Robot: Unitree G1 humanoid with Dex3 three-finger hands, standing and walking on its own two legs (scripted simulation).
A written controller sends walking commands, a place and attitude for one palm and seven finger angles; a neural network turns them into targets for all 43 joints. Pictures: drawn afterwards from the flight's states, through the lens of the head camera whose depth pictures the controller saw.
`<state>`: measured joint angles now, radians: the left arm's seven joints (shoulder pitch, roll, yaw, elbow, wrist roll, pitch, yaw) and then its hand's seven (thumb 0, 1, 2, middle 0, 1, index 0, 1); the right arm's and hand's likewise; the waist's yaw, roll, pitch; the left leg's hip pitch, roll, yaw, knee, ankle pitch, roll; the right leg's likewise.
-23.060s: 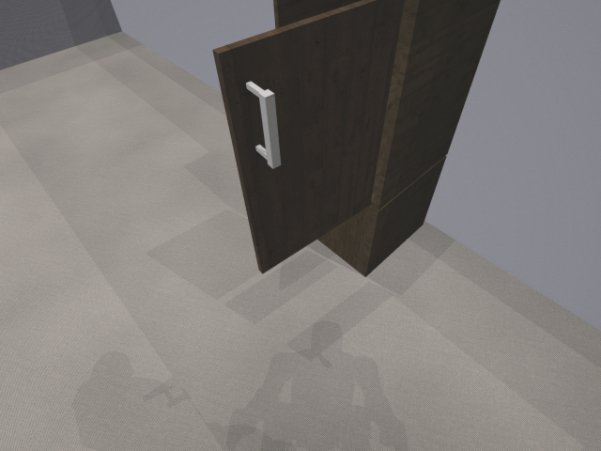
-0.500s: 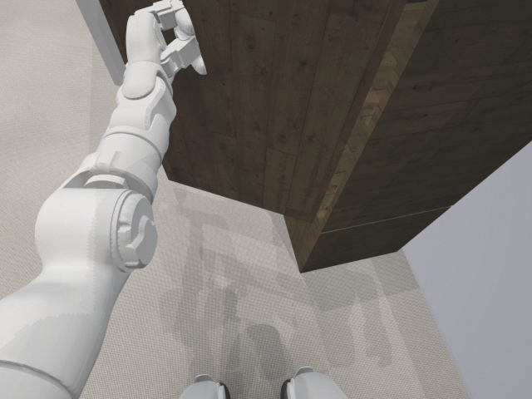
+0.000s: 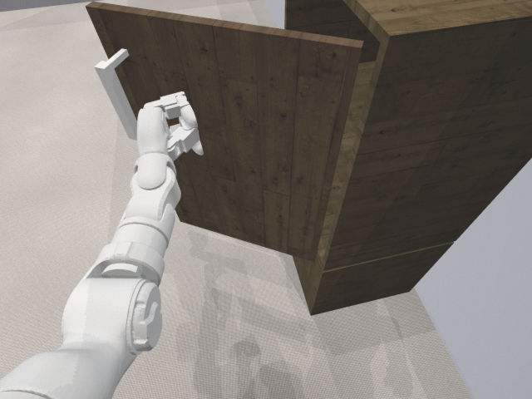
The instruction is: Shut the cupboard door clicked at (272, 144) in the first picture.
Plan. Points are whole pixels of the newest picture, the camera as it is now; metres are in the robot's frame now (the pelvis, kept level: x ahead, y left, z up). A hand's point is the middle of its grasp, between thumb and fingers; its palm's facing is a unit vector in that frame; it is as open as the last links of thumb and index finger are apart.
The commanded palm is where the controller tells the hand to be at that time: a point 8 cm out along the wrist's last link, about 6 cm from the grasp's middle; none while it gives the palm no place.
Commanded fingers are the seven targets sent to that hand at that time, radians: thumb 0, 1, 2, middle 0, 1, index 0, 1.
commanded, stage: pull the fist back off the door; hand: left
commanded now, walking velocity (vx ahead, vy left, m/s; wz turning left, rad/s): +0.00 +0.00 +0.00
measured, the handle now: (128, 97) +0.59 +0.20 +0.14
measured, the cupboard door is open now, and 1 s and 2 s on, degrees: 58 58 58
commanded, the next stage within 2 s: draw the hand back to the body in 0.22 s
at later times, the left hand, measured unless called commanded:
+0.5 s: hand (178, 150) +0.44 +0.10 +0.15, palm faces +0.10 -0.99 +0.05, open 3.1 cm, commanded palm +0.38 +0.15 +0.15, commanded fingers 0.00 0.90 0.90 -1.30 -1.50 -1.30 -1.50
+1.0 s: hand (78, 251) +0.28 +0.19 +0.16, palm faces +0.15 -0.98 -0.16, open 3.1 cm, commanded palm +0.25 +0.24 +0.17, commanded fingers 0.00 0.90 0.90 -0.92 -1.08 -0.92 -1.08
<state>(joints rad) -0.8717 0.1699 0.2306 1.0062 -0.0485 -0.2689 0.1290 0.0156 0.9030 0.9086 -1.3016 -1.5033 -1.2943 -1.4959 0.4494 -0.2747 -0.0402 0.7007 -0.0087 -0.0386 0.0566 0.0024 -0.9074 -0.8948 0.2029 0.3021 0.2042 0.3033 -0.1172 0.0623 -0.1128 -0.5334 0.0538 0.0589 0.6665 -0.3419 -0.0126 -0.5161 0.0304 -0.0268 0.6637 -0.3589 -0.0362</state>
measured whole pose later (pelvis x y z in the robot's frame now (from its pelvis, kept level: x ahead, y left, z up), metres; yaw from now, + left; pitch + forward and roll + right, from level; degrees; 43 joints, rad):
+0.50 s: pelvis -0.01 +0.00 +0.01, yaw +0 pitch +7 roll +1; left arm -0.73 0.12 0.21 0.84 -0.12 -0.20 0.10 0.02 0.90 0.90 -1.30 -1.50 -1.29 -1.50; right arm 0.30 -0.24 0.01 0.66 0.02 -0.04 0.00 0.00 -0.91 -0.89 0.20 0.30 0.20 0.30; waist -0.06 0.05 -0.08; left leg -0.42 0.03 0.06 0.60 -0.30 -0.01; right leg -0.42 0.01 -0.03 0.63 -0.33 -0.03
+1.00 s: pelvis -0.02 +0.02 +0.02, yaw +1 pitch -2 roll +0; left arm -0.03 0.23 0.07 0.01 -0.11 -0.02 0.03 0.02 0.90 0.90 -1.16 -1.34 -1.15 -1.34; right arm 0.14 -0.23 0.04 0.57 0.04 -0.02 -0.06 0.01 -0.91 -0.90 0.20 0.30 0.20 0.30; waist 0.02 0.05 -0.02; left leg -0.17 0.01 0.05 0.45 -0.24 0.01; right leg -0.15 -0.01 -0.03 0.45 -0.27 -0.01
